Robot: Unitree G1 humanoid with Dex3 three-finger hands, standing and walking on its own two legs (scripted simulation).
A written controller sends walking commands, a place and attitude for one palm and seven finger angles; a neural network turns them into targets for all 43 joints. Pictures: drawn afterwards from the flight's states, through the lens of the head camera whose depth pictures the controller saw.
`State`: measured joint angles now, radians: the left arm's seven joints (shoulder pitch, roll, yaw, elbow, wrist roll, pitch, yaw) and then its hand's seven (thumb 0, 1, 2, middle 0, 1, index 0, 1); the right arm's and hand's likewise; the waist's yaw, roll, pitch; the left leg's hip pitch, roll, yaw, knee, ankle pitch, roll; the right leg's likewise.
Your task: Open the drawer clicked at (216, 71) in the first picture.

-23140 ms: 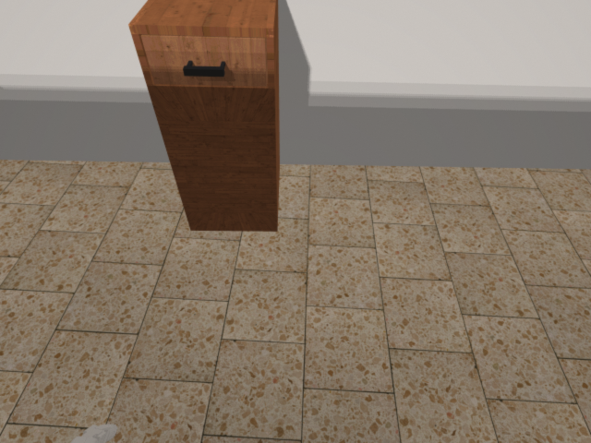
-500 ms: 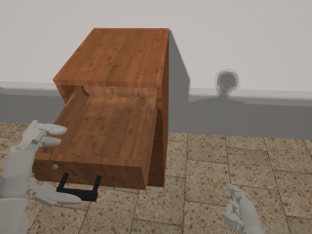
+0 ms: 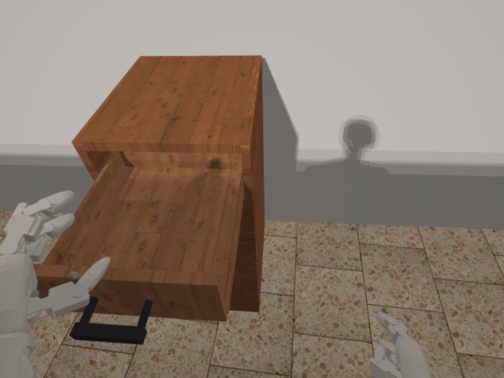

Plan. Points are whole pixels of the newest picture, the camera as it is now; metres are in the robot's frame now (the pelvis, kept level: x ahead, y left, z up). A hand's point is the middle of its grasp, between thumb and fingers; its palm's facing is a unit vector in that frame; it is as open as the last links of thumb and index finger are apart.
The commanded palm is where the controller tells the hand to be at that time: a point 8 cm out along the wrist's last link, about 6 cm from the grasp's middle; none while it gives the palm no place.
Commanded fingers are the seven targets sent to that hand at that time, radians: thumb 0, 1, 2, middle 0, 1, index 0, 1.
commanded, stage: draw the hand back to the body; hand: left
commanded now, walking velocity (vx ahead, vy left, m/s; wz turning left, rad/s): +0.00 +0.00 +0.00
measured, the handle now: (114, 319) +0.20 +0.26 -0.01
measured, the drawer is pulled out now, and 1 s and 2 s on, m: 0.30 0.30 0.30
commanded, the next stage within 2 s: step back with the hand held close in 0.36 s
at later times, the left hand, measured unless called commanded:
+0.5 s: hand (68, 291) +0.17 +0.23 +0.16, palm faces +0.40 -0.83 -0.39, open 7.5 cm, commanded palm +0.11 +0.27 +0.17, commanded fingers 0.00 0.90 0.90 -0.20 -0.30 -0.20 -0.30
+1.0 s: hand (26, 326) +0.13 +0.26 +0.15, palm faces +0.32 -0.81 -0.49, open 7.4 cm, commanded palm +0.06 +0.30 +0.17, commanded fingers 0.00 0.90 0.90 -0.20 -0.30 -0.20 -0.30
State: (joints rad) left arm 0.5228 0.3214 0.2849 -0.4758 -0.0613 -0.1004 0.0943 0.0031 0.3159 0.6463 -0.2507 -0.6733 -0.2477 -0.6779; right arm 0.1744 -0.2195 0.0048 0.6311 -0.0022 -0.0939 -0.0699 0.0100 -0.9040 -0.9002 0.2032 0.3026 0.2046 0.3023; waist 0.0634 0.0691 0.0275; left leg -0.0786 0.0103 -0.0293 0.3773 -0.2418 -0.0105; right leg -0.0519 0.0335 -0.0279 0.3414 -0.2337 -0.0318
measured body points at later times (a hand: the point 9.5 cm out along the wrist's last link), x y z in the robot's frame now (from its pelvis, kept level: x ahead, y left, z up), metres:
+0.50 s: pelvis -0.02 -0.01 +0.00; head -0.03 -0.03 +0.45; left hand +0.14 +0.27 +0.18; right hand +0.18 -0.22 -0.09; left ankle -0.02 +0.13 -0.75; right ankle -0.03 -0.10 -0.75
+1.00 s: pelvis -0.07 +0.02 -0.01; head -0.03 +0.03 +0.44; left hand +0.10 +0.30 +0.18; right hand +0.13 -0.21 -0.08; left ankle -0.02 +0.13 -0.75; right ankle -0.03 -0.10 -0.75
